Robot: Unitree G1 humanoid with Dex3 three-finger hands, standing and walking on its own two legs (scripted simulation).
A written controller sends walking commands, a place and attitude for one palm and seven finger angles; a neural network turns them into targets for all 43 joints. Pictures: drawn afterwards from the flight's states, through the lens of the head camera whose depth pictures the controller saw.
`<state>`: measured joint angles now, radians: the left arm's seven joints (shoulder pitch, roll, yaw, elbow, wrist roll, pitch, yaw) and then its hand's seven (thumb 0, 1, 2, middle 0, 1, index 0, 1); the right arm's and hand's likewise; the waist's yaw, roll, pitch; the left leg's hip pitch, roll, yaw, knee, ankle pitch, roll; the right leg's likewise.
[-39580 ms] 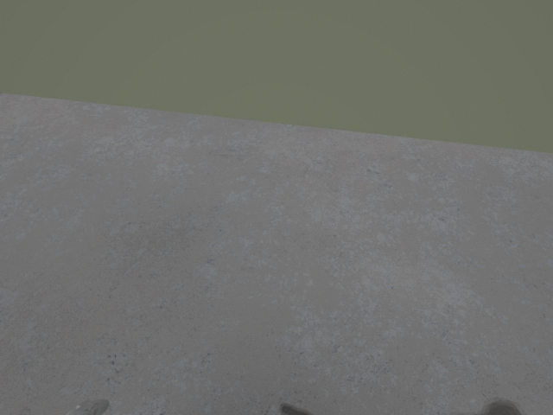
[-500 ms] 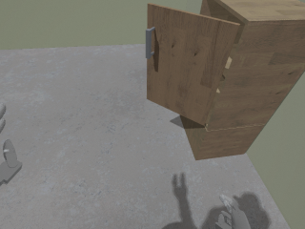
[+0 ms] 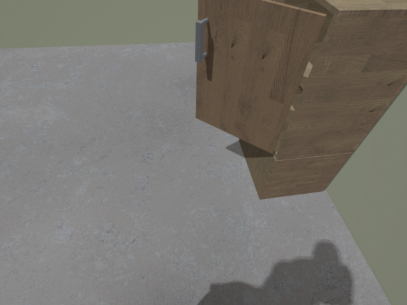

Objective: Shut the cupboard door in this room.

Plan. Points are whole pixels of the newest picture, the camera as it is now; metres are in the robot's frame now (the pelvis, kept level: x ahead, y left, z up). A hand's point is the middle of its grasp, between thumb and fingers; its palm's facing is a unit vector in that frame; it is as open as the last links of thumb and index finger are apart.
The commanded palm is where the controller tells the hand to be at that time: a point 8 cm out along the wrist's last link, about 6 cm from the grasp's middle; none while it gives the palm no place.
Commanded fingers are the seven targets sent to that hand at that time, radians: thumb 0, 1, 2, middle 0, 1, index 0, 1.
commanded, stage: let the arm hang, fingers relaxed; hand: left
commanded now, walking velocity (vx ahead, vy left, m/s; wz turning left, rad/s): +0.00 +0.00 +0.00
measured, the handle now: (202, 40) +0.98 +0.03 +0.05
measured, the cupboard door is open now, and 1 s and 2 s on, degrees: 48 48 48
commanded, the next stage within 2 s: look to check the result in 0.78 s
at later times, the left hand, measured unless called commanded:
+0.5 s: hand out of the picture +0.02 +0.24 -0.15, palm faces +0.00 -0.95 -0.31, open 7.4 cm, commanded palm none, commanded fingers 0.00 0.90 0.90 -0.20 -0.30 -0.20 -0.30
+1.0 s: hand out of the picture +0.08 +0.23 -0.15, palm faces -0.03 -0.95 -0.32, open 7.4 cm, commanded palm none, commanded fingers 0.00 0.90 0.90 -0.20 -0.30 -0.20 -0.30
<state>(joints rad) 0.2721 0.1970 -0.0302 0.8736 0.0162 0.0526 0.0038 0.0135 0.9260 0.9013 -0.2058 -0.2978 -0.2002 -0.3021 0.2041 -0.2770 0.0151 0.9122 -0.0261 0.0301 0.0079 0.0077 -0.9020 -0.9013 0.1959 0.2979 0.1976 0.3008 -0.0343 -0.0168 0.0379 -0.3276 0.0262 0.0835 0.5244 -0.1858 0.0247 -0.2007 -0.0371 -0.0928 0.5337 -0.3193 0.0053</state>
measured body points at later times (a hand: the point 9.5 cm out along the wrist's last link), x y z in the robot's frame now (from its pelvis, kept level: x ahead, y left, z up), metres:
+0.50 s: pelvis +0.00 +0.00 +0.01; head +0.00 +0.00 +0.46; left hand +0.02 +0.29 -0.13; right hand +0.04 -0.26 -0.14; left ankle +0.06 +0.10 -0.73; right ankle -0.02 -0.12 -0.73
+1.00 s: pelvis +0.02 -0.01 +0.01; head +0.03 -0.01 +0.46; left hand +0.09 +0.28 -0.12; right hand +0.07 -0.30 -0.13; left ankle +0.06 +0.10 -0.73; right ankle -0.02 -0.12 -0.73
